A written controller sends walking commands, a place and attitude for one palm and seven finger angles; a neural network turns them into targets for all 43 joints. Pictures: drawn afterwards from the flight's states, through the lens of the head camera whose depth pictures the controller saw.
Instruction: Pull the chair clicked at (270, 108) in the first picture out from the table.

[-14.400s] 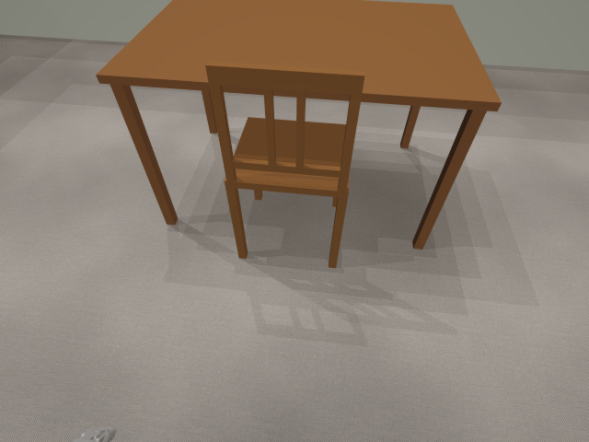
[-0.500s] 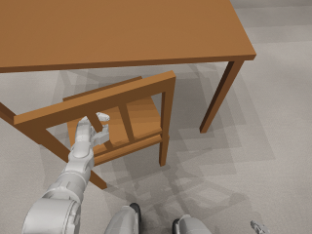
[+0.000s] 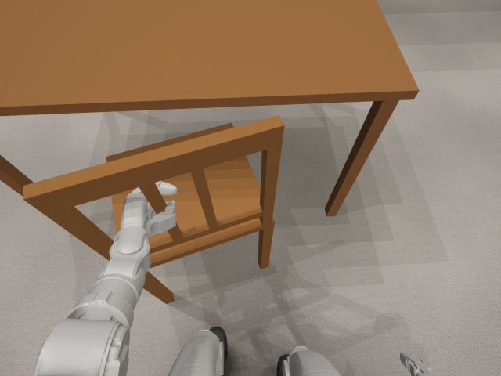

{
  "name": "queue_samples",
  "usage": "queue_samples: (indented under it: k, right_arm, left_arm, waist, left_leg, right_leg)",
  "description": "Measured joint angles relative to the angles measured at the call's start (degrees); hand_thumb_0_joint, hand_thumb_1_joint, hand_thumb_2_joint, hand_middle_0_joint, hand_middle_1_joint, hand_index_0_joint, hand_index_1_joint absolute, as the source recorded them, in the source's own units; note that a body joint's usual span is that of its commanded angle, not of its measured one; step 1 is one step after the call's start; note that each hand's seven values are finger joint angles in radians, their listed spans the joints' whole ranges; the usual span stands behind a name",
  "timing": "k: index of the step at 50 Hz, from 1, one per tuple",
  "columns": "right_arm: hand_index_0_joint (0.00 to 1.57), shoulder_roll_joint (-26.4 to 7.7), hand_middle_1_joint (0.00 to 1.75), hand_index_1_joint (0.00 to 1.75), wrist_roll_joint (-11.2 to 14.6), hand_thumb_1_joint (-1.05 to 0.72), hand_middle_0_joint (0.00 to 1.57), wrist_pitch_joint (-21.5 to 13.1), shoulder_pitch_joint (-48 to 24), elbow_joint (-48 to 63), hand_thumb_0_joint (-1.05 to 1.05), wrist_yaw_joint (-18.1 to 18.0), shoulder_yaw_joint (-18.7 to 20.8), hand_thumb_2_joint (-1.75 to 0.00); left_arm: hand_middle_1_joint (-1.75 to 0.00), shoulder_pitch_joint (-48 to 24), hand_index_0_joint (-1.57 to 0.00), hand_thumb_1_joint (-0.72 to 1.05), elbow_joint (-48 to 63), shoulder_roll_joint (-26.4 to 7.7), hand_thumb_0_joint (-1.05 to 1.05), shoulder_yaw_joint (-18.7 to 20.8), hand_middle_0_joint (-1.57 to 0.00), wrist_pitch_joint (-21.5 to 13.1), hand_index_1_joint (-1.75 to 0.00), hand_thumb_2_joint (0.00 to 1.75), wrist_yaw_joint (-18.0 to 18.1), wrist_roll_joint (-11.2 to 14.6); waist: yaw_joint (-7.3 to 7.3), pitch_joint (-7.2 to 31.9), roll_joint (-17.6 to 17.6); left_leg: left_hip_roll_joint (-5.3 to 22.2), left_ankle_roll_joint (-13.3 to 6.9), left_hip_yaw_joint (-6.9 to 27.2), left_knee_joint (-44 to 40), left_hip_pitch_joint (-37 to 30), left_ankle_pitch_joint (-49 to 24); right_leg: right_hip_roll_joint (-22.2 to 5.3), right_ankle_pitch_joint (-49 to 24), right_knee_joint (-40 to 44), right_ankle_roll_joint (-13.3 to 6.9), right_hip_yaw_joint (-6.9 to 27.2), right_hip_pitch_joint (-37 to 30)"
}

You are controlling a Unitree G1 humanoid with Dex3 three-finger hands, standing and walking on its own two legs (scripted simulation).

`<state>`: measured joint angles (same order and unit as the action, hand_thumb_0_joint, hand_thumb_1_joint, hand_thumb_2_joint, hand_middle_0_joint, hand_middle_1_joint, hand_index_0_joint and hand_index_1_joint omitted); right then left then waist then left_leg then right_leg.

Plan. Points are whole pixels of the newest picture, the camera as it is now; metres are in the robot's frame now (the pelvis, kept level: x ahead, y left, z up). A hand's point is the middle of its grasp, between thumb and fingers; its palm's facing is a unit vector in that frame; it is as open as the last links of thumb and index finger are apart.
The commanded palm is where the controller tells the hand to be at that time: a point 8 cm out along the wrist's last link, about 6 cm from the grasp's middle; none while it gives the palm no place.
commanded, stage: step backward, pulling the chair out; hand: left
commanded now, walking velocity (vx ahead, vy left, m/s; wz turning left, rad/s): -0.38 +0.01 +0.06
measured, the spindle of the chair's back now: (163, 213) +0.41 +0.18 -0.09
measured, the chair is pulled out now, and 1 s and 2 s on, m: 0.13 0.13 0.14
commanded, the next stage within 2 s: stop walking, hand still on the chair in 1.24 s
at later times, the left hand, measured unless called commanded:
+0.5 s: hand (169, 216) +0.38 +0.16 -0.05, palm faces +0.11 -0.98 -0.19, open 5.2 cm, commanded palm +0.37 +0.20 -0.05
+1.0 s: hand (169, 215) +0.38 +0.16 -0.05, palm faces +0.12 -0.97 -0.19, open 5.2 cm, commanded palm +0.37 +0.20 -0.05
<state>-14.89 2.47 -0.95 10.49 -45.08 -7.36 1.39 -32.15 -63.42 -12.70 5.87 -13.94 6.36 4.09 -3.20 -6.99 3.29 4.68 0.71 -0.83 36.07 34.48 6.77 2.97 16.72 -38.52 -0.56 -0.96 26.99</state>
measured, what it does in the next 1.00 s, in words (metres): stands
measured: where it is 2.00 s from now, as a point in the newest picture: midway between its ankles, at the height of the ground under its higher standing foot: outside the picture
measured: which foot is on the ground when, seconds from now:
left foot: down 0.00-1.00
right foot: down 0.00-1.00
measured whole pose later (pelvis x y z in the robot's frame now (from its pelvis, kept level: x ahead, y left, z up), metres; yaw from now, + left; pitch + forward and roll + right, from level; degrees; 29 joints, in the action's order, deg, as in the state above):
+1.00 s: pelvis -0.01 -0.01 +0.00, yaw +0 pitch +4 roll -2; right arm -14.3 2.5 -1.8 10.2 -44.1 -6.8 1.0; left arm -33.5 -63.8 -14.3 7.0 -11.9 5.9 4.6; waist -3.8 -8.5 3.0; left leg 5.6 1.4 -0.4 35.8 33.6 6.2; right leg 3.9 15.9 -37.9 -1.2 -1.2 26.1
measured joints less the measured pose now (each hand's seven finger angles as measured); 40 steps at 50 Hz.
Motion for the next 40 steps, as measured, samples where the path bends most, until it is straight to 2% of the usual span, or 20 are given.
queue_samples:
  k: [12, 20, 27, 33, 40]
  right_arm:
    - [0.21, 0.14, 0.3, 0.3, 0.03, -0.91, 0.2, -0.38, -0.66, 0.58, 0.01, -0.14, -0.32, -0.9]
    - [0.2, 0.71, 0.3, 0.3, -0.06, -0.91, 0.2, -0.58, -0.28, 0.42, 0.01, -0.09, -0.38, -0.9]
    - [0.21, 1.39, 0.3, 0.3, -0.14, -0.91, 0.2, -0.84, -0.74, 0.66, 0.01, 0.39, -0.69, -0.9]
    - [0.21, 0.56, 0.3, 0.3, -0.09, -0.91, 0.2, -0.77, -0.13, 0.43, 0.01, 0.44, -0.46, -0.9]
    - [0.2, -0.31, 0.3, 0.3, -0.03, -0.91, 0.2, -0.47, 0.66, 0.06, 0.01, 0.23, 0.03, -0.9]
  left_arm:
    - [-1.12, -0.15, -0.5, 0.69, -0.29, -0.41, -0.01, 0.15, -0.27, 0.23, -1.45, 0.77, -0.06, -0.09]
    - [-1.13, -0.58, -0.5, 0.69, -0.09, -0.44, -0.01, -0.45, -0.26, 0.9, -1.45, 0.76, -0.33, -0.03]
    - [-1.12, -1.25, -0.5, 0.68, -0.19, -1.21, 0.0, 0.97, -0.26, 1.55, -1.45, 0.77, -0.47, 0.56]
    - [-1.12, -0.69, -0.5, 0.68, -0.16, -1.21, 0.0, 1.53, -0.27, 1.18, -1.45, 0.78, -0.3, 0.3]
    - [-1.12, -0.72, -0.5, 0.68, -0.31, -0.84, 0.0, 0.61, -0.26, 1.37, -1.45, 0.77, -0.25, -0.06]
  waist:
    - [-0.43, -0.5, -0.2]
    - [0.14, -0.09, -0.57]
    - [-0.22, -1.06, -0.07]
    - [-0.74, -1.42, 0.0]
    - [-0.28, -0.6, -0.42]
  left_leg:
    - [0.2, 0.14, 0.09, -0.24, -0.68, -0.11]
    - [0.08, -0.12, -0.28, -0.02, -0.19, -0.13]
    - [0.79, 0.46, 0.21, 0.24, 0.02, -0.39]
    - [0.71, 0.62, 0.22, -0.21, -0.75, -0.43]
    - [0.4, 0.24, 0.01, -0.35, -0.67, -0.36]
  right_leg:
    - [0.21, -0.4, 0.76, -0.03, -0.04, -0.9]
    - [0.03, -0.2, -0.08, 0.06, 0.28, -0.02]
    - [0.79, -0.54, -0.14, -0.5, -0.09, 0.1]
    - [0.72, -0.59, 0.37, -0.53, -0.11, -0.72]
    - [0.39, -0.45, 0.34, -0.23, 0.04, -0.56]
